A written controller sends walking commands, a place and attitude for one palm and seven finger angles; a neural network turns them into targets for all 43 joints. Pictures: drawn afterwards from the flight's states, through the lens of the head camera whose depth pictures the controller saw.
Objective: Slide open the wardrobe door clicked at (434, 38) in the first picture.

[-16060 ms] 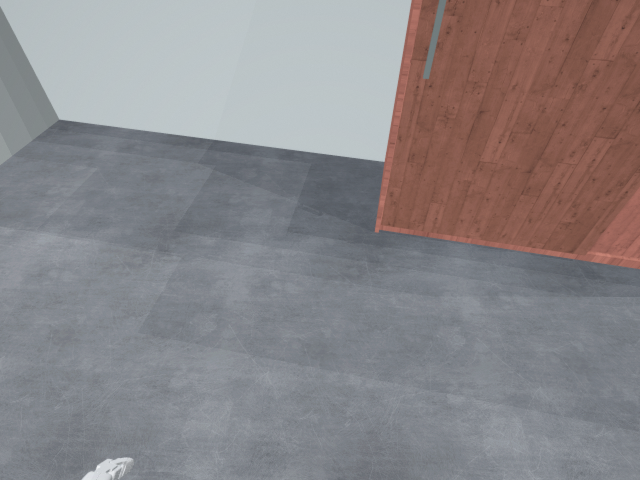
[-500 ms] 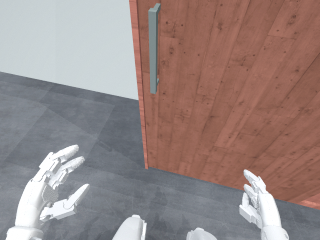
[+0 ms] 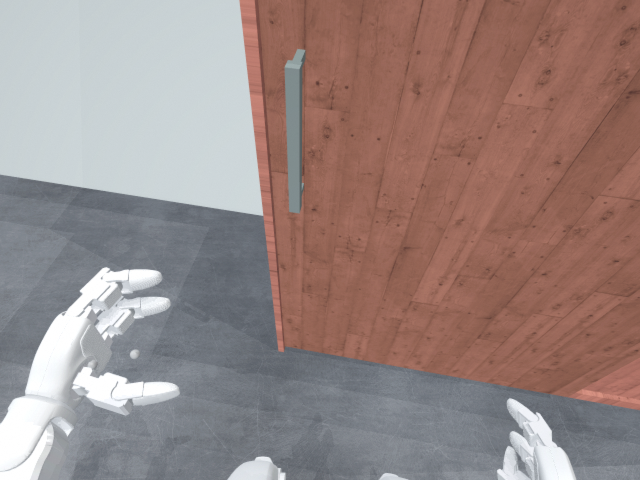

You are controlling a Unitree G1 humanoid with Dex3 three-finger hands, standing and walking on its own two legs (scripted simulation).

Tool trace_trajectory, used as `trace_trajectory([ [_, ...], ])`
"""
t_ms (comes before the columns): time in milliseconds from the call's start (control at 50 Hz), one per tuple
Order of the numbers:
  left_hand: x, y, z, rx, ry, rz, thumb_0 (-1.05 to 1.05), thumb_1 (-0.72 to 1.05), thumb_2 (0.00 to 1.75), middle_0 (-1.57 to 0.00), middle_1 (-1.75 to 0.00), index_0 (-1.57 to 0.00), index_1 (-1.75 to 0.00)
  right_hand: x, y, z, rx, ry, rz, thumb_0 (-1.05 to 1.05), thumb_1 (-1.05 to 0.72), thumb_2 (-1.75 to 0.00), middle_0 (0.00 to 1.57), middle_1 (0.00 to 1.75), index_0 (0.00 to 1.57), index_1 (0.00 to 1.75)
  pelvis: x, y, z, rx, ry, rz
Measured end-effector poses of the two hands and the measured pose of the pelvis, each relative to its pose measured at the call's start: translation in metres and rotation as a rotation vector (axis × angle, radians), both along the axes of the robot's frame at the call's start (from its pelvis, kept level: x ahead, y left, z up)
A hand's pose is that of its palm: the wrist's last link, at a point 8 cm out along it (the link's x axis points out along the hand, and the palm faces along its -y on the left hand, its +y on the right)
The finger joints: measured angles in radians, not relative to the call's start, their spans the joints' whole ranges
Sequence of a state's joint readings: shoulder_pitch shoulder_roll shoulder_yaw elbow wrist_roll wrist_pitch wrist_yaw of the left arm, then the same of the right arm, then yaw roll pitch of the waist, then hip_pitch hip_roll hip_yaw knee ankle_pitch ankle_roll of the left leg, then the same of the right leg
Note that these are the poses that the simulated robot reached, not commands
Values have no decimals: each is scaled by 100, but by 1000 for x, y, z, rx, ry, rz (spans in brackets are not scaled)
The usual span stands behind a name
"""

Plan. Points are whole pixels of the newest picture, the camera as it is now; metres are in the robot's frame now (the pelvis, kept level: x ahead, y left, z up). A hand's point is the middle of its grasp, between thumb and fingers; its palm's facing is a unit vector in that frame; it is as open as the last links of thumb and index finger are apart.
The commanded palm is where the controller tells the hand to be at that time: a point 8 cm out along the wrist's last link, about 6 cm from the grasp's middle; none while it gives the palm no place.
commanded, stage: raise the hand with hooked fingers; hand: left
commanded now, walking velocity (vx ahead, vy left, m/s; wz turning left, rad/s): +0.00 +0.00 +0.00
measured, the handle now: (297, 141) +0.53 +0.07 +0.13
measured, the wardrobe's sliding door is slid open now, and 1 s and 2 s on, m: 0.00 0.00 0.00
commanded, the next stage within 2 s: move the hooked fingers beside the handle in 1.04 s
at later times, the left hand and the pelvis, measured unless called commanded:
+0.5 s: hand (72, 268) +0.28 +0.27 +0.15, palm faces +0.00 -1.00 -0.07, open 14.0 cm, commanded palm +0.26 +0.32 +0.15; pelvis +0.02 +0.00 +0.03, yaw +0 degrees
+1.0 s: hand (88, 271) +0.28 +0.26 +0.14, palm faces +0.00 -1.00 -0.06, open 14.0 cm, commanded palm +0.25 +0.31 +0.16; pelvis +0.01 -0.01 +0.03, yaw -1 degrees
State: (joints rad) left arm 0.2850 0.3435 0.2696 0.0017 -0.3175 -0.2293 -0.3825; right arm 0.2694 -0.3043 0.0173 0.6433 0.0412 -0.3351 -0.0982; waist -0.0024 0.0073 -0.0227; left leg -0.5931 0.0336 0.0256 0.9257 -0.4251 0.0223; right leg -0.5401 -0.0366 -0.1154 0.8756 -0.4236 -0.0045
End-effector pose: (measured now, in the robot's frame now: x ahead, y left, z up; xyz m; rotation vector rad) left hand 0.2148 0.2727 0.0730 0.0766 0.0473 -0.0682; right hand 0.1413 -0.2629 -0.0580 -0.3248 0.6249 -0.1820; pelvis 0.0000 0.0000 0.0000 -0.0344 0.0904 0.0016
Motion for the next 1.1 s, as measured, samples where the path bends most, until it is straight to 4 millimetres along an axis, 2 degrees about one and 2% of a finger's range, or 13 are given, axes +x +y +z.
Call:
trace_trajectory([
  [60,7,4,6,5,8,-13,0,-21,43,-28,-101,-28,-101,16,6,11,3,-46,5,2,-90,-89,20,30,20,30,4,1,4,2,-12,-4],
  [200,18,31,47,5,-113,79,0,-37,36,-30,-111,-29,-111,47,31,26,53,-112,68,1,-90,-89,20,30,20,30,14,2,14,-1,-45,3],
  [320,28,39,48,-8,-15,57,-1,-45,32,-30,-117,-30,-117,58,46,24,90,-94,103,1,-90,-89,20,30,21,30,15,3,21,3,-59,7],
  [380,33,41,51,-10,1,47,-1,-48,31,-30,-118,-30,-118,57,47,23,90,-72,101,1,-90,-89,20,30,21,30,15,2,24,5,-64,4],
  [500,46,50,79,-4,-100,65,-1,-49,30,-30,-119,-30,-119,46,38,23,76,-31,78,1,-90,-89,21,30,21,30,18,-1,28,8,-78,3],
  [560,54,55,87,-6,-97,65,-1,-50,30,-30,-119,-30,-119,40,30,23,70,-14,56,1,-90,-89,21,30,21,30,17,-3,30,10,-83,2],
  [620,59,55,84,-14,-47,53,-1,-50,30,-30,-119,-30,-119,34,21,22,68,-5,31,1,-90,-89,20,30,21,30,16,-4,32,13,-82,-2],
  [700,60,46,74,-26,8,22,-1,-50,30,-30,-119,-30,-119,27,12,23,64,-5,3,2,-90,-89,20,30,21,30,15,-4,32,16,-79,-11],
  [780,56,36,72,-35,-23,19,-1,-50,30,-30,-119,-30,-119,23,6,26,54,-10,-11,2,-90,-89,20,30,21,30,14,-6,33,19,-85,-18],
  [880,51,36,78,-28,-79,61,-1,-50,30,-30,-119,-30,-119,20,5,29,51,-20,-8,2,-90,-89,20,30,21,30,11,-10,33,20,-98,-17],
  [1100,44,32,77,-20,-34,47,-1,-50,30,-30,-120,-30,-119,23,9,25,76,-38,2,2,-90,-89,20,30,21,30,6,-12,33,20,-103,-14],
])
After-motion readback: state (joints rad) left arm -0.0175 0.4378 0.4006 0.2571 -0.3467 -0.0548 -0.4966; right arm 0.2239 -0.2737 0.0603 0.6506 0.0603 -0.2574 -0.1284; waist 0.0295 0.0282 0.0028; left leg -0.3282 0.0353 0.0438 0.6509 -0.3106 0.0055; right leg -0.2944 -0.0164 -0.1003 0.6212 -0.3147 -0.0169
